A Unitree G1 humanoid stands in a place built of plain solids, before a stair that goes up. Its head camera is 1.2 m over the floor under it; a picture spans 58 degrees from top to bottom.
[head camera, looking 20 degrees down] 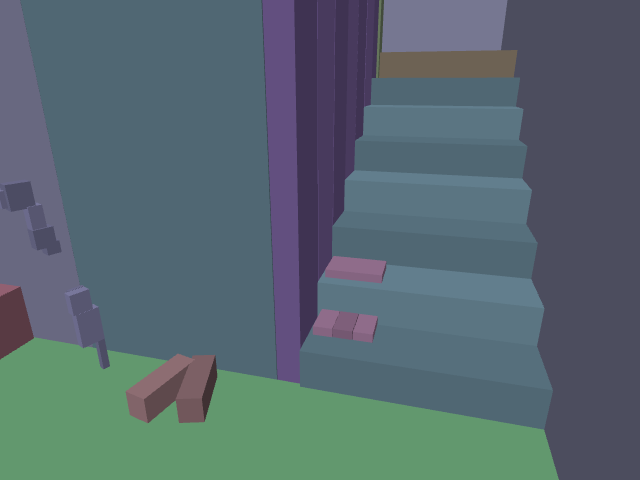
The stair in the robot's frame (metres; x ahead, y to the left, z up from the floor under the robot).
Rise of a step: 0.18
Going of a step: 0.28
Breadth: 0.94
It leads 15 degrees to the right of straight ahead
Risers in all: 8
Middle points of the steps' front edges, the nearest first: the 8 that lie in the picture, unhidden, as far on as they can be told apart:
1.38 -0.37 0.18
1.65 -0.44 0.35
1.93 -0.52 0.53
2.20 -0.59 0.70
2.48 -0.66 0.88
2.75 -0.73 1.06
3.03 -0.80 1.23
3.30 -0.88 1.41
